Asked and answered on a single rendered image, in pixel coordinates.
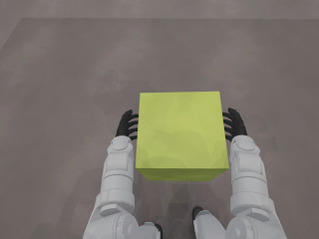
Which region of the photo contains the left robot upper arm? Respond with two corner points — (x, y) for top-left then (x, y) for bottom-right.
(83, 211), (142, 239)

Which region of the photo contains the right robot shin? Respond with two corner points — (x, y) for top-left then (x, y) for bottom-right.
(196, 210), (211, 218)

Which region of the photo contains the robot left hand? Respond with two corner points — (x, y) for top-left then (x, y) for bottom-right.
(116, 110), (139, 140)

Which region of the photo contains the robot right hand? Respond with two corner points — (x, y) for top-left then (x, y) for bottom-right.
(222, 108), (247, 142)

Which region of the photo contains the right robot upper arm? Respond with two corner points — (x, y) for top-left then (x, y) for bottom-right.
(225, 215), (287, 239)

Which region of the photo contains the carton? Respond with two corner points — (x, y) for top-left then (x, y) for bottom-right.
(136, 91), (229, 181)

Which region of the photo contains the right robot forearm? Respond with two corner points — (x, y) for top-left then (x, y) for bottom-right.
(229, 134), (285, 234)

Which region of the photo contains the robot right foot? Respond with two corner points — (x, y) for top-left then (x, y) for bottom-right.
(191, 206), (203, 226)

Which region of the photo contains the left robot forearm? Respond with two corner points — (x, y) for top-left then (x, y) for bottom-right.
(83, 135), (135, 238)

